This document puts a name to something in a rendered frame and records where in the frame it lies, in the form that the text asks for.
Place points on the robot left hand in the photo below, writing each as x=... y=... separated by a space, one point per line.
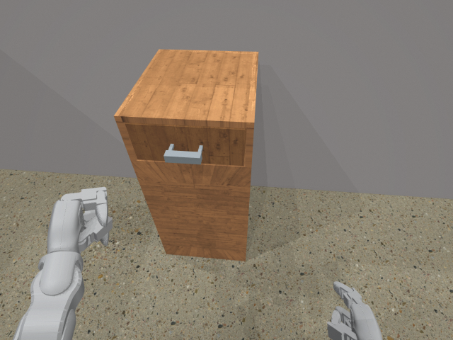
x=67 y=221

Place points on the drawer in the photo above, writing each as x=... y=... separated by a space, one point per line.
x=221 y=145

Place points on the robot left forearm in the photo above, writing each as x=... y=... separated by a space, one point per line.
x=55 y=293

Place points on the handle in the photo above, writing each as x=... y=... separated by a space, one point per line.
x=183 y=157

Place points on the cabinet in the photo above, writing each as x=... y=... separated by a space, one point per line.
x=199 y=210

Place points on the robot right hand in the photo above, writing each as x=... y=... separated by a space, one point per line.
x=358 y=324

